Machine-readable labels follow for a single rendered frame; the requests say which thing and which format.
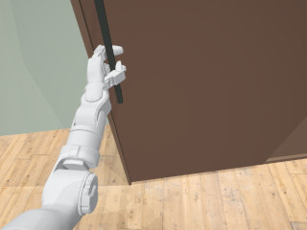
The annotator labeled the left robot forearm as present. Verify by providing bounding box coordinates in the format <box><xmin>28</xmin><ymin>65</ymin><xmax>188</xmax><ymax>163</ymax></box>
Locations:
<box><xmin>41</xmin><ymin>81</ymin><xmax>111</xmax><ymax>205</ymax></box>

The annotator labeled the handle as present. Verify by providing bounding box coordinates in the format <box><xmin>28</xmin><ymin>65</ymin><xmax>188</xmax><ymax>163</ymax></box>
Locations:
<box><xmin>94</xmin><ymin>0</ymin><xmax>123</xmax><ymax>104</ymax></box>

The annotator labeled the wardrobe door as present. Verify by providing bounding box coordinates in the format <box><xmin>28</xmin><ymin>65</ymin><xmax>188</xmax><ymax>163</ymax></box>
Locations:
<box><xmin>269</xmin><ymin>116</ymin><xmax>307</xmax><ymax>158</ymax></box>
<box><xmin>81</xmin><ymin>0</ymin><xmax>307</xmax><ymax>182</ymax></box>

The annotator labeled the robot left hand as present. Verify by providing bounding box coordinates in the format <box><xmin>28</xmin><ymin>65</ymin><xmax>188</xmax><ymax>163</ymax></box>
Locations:
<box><xmin>86</xmin><ymin>45</ymin><xmax>127</xmax><ymax>89</ymax></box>

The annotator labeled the left robot upper arm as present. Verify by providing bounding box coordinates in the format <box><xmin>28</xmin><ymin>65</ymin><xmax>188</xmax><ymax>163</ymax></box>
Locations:
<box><xmin>0</xmin><ymin>169</ymin><xmax>99</xmax><ymax>230</ymax></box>

